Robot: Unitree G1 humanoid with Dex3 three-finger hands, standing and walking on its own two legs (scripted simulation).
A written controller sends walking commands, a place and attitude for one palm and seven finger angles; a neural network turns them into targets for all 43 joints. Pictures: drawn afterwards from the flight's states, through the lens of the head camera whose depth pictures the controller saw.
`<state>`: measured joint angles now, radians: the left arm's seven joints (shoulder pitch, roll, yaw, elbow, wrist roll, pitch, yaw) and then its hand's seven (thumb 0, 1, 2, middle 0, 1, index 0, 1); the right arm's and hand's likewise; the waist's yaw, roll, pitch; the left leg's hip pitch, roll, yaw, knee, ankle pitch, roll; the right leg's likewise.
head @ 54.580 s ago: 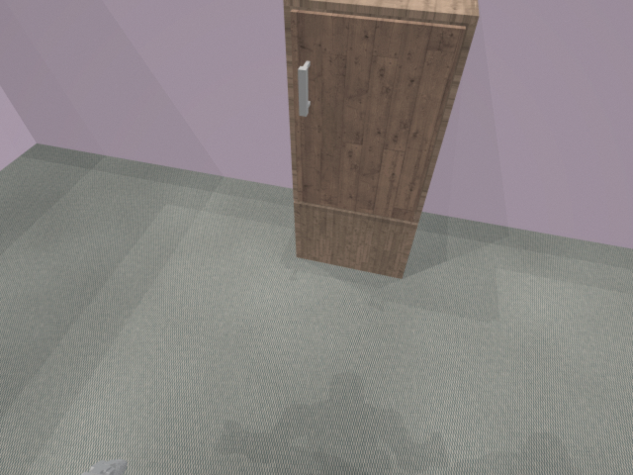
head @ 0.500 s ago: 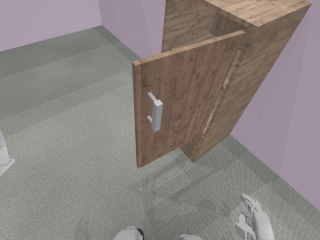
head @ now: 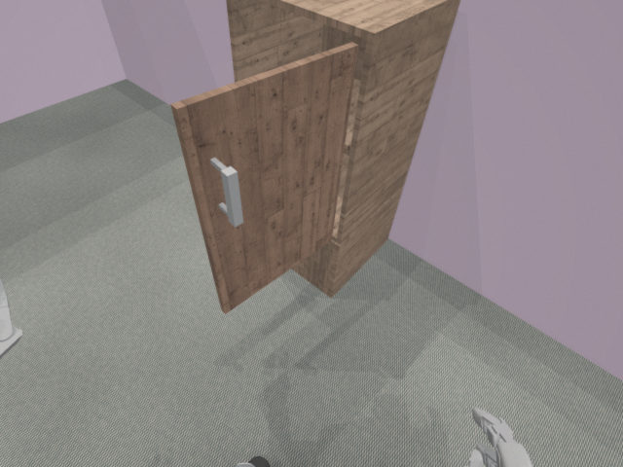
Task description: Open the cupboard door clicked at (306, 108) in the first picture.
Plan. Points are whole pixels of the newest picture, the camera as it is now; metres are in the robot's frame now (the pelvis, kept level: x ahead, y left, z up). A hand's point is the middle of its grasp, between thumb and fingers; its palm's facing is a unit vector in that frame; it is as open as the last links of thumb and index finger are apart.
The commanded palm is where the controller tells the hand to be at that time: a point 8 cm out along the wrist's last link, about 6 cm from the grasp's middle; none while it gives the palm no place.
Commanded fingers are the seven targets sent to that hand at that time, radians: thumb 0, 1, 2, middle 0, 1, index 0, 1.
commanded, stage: stop stepping back and stand still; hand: left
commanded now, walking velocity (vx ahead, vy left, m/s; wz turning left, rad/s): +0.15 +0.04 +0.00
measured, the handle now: (226, 192) +0.57 +0.14 +0.01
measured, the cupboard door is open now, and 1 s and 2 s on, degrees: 83 83 83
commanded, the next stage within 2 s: let the arm hang, fingers relaxed in 0.62 s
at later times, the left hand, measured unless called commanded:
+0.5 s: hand out of the picture +0.15 +0.28 +0.17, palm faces +0.41 -0.79 -0.46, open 7.4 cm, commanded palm +0.10 +0.32 +0.19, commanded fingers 0.00 0.90 0.90 -0.20 -0.30 -0.20 -0.30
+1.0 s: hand out of the picture +0.03 +0.20 -0.16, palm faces -0.08 -0.98 -0.19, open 7.4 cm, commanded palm none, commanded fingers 0.00 0.90 0.90 -0.20 -0.30 -0.20 -0.30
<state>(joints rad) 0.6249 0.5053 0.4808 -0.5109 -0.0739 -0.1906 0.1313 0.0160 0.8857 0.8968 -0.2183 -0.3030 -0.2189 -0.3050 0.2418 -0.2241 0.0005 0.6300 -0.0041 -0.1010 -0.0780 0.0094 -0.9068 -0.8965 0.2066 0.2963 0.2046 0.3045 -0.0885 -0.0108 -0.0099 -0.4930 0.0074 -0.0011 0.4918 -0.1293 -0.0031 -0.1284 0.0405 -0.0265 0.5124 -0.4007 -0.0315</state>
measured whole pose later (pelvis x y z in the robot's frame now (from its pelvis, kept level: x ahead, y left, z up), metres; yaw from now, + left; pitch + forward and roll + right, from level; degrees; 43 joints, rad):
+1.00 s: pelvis -0.05 +0.02 +0.00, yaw +1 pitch -1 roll -1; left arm 0.24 0.22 -0.02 0.87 0.03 0.05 -0.01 0.01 0.91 0.90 -0.20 -0.30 -0.20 -0.30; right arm 0.16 -0.29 0.00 0.96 -0.03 0.01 0.00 0.01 -0.91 -0.90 0.21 0.30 0.20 0.30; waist -0.05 -0.01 0.04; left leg -0.38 -0.01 0.00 0.51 -0.12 0.03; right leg -0.18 0.00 -0.03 0.54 -0.34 0.00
